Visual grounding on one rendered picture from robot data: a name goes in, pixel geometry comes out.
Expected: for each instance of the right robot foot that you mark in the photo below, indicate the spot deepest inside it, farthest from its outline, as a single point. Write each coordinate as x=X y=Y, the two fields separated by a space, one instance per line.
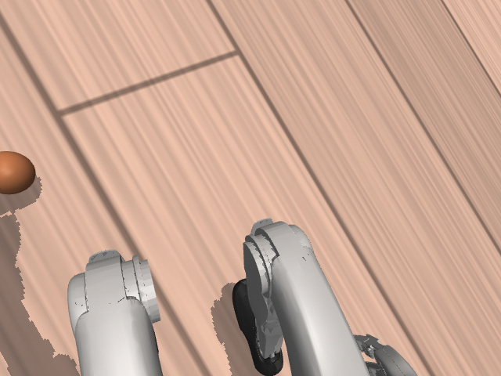
x=246 y=321

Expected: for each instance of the right robot hand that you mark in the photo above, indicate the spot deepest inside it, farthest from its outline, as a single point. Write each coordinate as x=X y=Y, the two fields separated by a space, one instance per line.
x=389 y=361

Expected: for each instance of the ball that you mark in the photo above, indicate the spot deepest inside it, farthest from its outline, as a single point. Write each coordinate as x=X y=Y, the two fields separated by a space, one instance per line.
x=17 y=173

